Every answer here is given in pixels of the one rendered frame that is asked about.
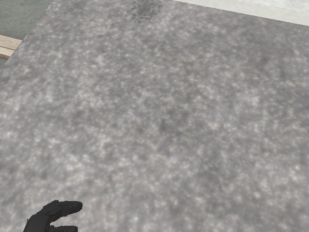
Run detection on robot left hand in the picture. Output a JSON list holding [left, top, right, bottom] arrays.
[[23, 200, 83, 232]]

